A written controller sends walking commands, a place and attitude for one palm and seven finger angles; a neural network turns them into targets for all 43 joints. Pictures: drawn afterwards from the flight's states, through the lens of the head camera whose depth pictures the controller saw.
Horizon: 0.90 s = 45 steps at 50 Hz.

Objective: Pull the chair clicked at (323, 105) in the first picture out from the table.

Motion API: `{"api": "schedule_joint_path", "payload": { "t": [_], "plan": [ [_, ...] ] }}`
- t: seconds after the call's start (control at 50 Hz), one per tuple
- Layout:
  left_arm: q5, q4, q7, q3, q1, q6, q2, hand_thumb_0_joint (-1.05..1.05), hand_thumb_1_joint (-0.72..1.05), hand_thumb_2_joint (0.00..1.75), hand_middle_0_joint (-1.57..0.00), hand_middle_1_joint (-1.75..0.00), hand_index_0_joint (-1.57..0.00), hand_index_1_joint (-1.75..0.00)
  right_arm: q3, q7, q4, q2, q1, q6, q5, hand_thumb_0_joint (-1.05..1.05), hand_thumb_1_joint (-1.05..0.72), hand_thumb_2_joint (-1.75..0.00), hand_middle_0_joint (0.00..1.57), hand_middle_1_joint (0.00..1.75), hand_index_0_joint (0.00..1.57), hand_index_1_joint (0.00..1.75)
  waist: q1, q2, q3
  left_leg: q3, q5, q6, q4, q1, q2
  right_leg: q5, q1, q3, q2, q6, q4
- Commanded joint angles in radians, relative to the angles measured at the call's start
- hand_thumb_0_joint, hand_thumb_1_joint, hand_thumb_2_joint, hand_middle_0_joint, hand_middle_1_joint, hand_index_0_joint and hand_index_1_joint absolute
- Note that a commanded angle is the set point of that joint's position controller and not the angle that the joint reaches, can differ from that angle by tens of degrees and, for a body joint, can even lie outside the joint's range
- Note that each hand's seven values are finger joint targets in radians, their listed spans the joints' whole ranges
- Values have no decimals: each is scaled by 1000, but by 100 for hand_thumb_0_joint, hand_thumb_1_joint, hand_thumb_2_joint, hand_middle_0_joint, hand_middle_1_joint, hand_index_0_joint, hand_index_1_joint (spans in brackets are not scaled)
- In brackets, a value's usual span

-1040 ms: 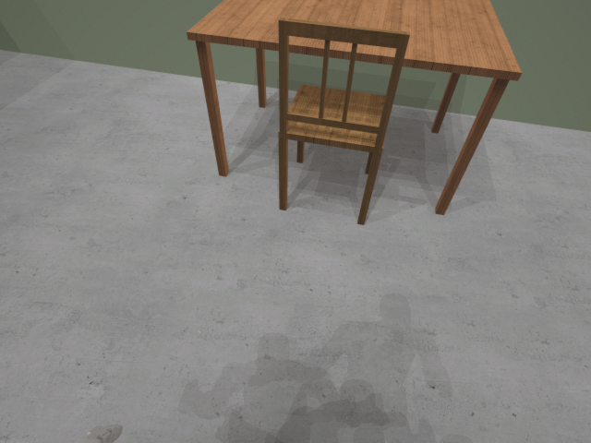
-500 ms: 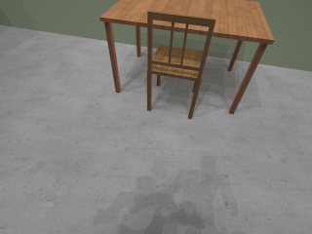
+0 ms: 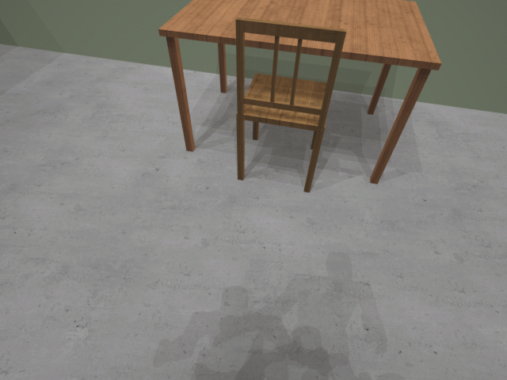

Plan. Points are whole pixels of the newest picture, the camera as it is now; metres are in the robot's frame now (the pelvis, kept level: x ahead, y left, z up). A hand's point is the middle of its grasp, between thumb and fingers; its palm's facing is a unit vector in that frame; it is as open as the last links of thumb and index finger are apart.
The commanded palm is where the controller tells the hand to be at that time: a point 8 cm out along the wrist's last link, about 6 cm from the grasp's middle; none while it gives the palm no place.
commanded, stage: look at it before walking up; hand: left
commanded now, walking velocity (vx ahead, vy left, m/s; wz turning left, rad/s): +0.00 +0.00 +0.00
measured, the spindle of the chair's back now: (274, 70) +1.25 -0.02 -0.11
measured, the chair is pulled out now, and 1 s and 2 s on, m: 0.00 0.00 0.00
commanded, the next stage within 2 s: walk to a spot facing it in 0.40 s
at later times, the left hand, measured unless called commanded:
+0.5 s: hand out of the picture +0.07 +0.24 -0.16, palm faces -0.03 -0.95 -0.33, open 7.4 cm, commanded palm none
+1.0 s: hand out of the picture +0.14 +0.18 -0.19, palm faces -0.12 -0.98 -0.15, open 7.4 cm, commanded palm none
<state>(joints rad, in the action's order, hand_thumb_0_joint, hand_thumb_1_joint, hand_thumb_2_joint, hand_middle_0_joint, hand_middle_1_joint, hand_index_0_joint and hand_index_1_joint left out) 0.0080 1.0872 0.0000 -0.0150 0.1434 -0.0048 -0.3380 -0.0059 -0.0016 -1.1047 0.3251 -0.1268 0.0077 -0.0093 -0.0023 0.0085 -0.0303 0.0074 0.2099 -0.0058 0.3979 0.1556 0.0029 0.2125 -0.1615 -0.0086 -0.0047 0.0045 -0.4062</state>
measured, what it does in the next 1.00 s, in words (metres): walks ahead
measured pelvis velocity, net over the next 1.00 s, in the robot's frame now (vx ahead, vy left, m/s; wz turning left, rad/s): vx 0.12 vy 0.00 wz -0.11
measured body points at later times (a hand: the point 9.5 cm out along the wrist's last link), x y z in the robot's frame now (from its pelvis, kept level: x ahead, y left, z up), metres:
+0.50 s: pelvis +0.01 -0.01 +0.00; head +0.01 +0.00 +0.45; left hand +0.07 +0.29 -0.13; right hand +0.08 -0.30 -0.13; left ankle +0.00 +0.12 -0.74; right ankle +0.01 -0.12 -0.74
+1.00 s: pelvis +0.12 +0.00 -0.01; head +0.14 +0.01 +0.44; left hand +0.15 +0.23 -0.17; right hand -0.01 -0.20 -0.15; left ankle +0.00 +0.12 -0.74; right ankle +0.12 -0.12 -0.69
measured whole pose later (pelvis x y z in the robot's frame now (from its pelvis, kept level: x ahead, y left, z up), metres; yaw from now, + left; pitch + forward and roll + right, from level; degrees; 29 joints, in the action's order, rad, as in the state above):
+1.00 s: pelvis +0.12 +0.00 -0.01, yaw -6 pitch +0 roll -1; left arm 0.02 1.09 -0.03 0.03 0.28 0.01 -0.19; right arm 0.01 0.03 -1.15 0.13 -0.47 0.08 -0.03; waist 0.04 0.02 -0.05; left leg -0.10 0.41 -0.01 0.40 -0.02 0.05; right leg 0.41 -0.49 0.07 -0.04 -0.03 -0.98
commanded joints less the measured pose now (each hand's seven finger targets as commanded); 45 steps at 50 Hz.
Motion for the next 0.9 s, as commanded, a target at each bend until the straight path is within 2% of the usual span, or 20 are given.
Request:
{"api": "schedule_joint_path", "payload": {
  "t": [0.0, 0.26, 0.38, 0.48, 0.5, 0.52, 0.54, 0.56, 0.6, 0.64, 0.7, 0.72, 0.74, 0.76, 0.78, 0.8, 0.82, 0.84, 0.86, 0.88],
  "plan": [
    [2, -65, 12, 46, -31, -18, -197, 0, 90, 90, -20, -30, -20, -30, 41, 13, 60, 209, 45, 25, 1, 0, -90, -90, 20, 30, 20, 30, 1, -3, 54, 100, -114, 34, -72, -7, 111, -82, -3, -102, -112, -34, 76],
    [3, -62, 13, 46, -25, -20, -197, 0, 90, 90, -20, -30, -20, -30, 40, 13, 57, 207, 46, 24, 1, 0, -90, -90, 20, 30, 20, 30, 0, -10, 55, 94, -126, 30, -76, -22, 113, -103, 4, -105, -115, -35, 87],
    [2, -59, 14, 46, -21, -23, -198, 0, 90, 90, -20, -30, -20, -30, 39, 14, 53, 207, 43, 25, 2, 0, -90, -90, 20, 30, 20, 30, 1, -3, 74, 89, -170, 28, -68, -39, 115, -165, 24, -104, -118, -36, 83],
    [2, -58, 14, 46, -23, -22, -198, 0, 90, 90, -20, -30, -20, -30, 38, 14, 52, 203, 43, 23, 2, 0, -90, -90, 20, 30, 20, 30, 0, -4, 60, 91, -157, 27, -77, -33, 115, -150, 23, -103, -118, -36, 90],
    [0, -38, 16, 31, 16, -13, -117, 0, 90, 90, -20, -30, -20, -30, 18, 12, 34, 125, 11, 15, -3, 0, -90, -90, 20, 30, 20, 30, 1, 0, 79, 71, -106, 15, -67, -40, 112, -82, 26, -101, -115, -26, 92],
    [3, -27, 16, 22, 53, 0, -78, 0, 90, 90, -20, -30, -20, -30, 9, 9, 24, 80, -22, 5, -6, 0, -90, -90, 20, 30, 20, 30, -3, 3, 56, 57, 16, 9, -53, -21, 100, 71, 5, -108, -106, -23, 93],
    [8, -23, 12, 24, 74, 7, -78, 0, 90, 90, -20, -30, -20, -30, 11, 6, 21, 76, -43, -1, -10, 0, -90, -90, 20, 30, 20, 30, -5, 14, 35, 54, 148, 12, -43, 7, 88, 216, -19, -128, -99, -31, 103],
    [10, -23, 6, 29, 84, 12, -86, 0, 90, 90, -20, -30, -20, -30, 15, 4, 22, 80, -47, -4, -14, 0, -90, -90, 20, 30, 20, 30, -7, 23, -15, 48, 260, 14, -43, 50, 79, 323, -56, -149, -98, -40, 119],
    [14, -37, -3, 41, 106, 16, -94, 0, 90, 90, -20, -30, -20, -30, 23, 2, 33, 81, -63, -5, -19, 0, -90, -90, 20, 30, 20, 30, -10, 45, -74, 39, 350, 18, -12, 116, 65, 434, -99, -188, -96, -62, 128],
    [14, -43, -8, 51, 135, 13, -99, 0, 90, 90, -20, -30, -20, -30, 27, 1, 44, 73, -82, 1, -18, 0, -90, -90, 20, 30, 20, 30, -14, 63, -94, 18, 346, 23, 50, 156, 57, 455, -93, -222, -107, -90, 125],
    [8, -43, -7, 63, 183, -4, -83, 0, 90, 90, -20, -30, -20, -30, 29, 5, 52, 39, -122, 25, -12, 0, -90, -90, 20, 30, 20, 30, -5, 78, -76, -28, 226, 24, 138, 155, 49, 335, -58, -265, -140, -132, 96],
    [7, -44, -6, 66, 190, -8, -78, 0, 90, 90, -20, -30, -20, -30, 30, 5, 51, 31, -142, 31, -11, 0, -90, -90, 20, 30, 20, 30, 2, 70, -64, -32, 220, 25, 132, 130, 54, 299, -66, -256, -140, -137, 73],
    [7, -48, -6, 67, 184, -11, -69, 0, 90, 90, -20, -30, -20, -30, 34, 6, 47, 29, -164, 35, -9, 0, -90, -90, 20, 30, 20, 30, 12, 52, -70, -22, 232, 31, 121, 99, 63, 280, -104, -238, -123, -136, 39],
    [9, -55, -6, 68, 165, -13, -47, 0, 90, 90, -20, -30, -20, -30, 37, 8, 36, 30, -209, 40, -9, 0, -90, -90, 20, 30, 20, 30, 35, 8, -82, 14, 239, 44, 64, 41, 89, 256, -171, -199, -89, -124, -31],
    [11, -72, -10, 65, 136, -14, -11, 0, 90, 90, -20, -30, -20, -30, 48, 12, 14, 54, -277, 45, -13, 0, -90, -90, 20, 30, 20, 30, 63, -123, -103, 134, 246, 86, -30, -65, 175, 240, -302, -105, -14, -92, -183],
    [11, -101, -12, 57, 82, -21, 39, 0, 90, 90, -20, -30, -20, -30, 65, 20, -20, 104, -392, 52, -19, 0, -90, -90, 20, 30, 20, 30, 108, -290, -117, 339, 195, 161, -163, -195, 325, 227, -470, 46, 60, -54, -444],
    [15, -142, -6, 54, -4, -35, 38, 0, 90, 90, -20, -30, -20, -30, 64, 28, -43, 87, -479, 60, -18, 0, -90, -90, 20, 30, 20, 30, 133, -262, -158, 417, -31, 211, -194, -276, 398, 318, -621, 16, 22, -47, -591],
    [17, -145, -6, 62, -14, -42, 17, 0, 90, 90, -20, -30, -20, -30, 55, 33, -52, 56, -498, 67, -13, 0, -90, -90, 20, 30, 20, 30, 124, -205, -161, 389, -237, 234, -158, -319, 417, 299, -676, -17, -27, -44, -665],
    [16, -138, -9, 66, -17, -46, 36, 0, 90, 90, -20, -30, -20, -30, 48, 39, -48, 20, -490, 73, -13, 0, -90, -90, 20, 30, 20, 30, 114, -136, -158, 325, -378, 235, -129, -308, 408, 285, -668, -19, -54, -43, -696],
    [14, -133, -16, 67, -13, -44, 57, 0, 90, 90, -20, -30, -20, -30, 45, 42, -41, 7, -460, 77, -16, 0, -90, -90, 20, 30, 20, 30, 92, -109, -157, 262, -401, 223, -129, -279, 391, 271, -643, -13, -77, -42, -690]
  ]
}}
